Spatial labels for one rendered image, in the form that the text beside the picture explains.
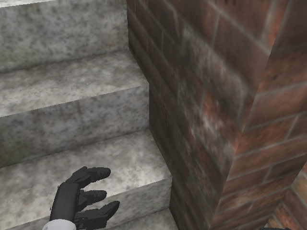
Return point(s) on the stairs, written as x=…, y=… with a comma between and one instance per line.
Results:
x=72, y=95

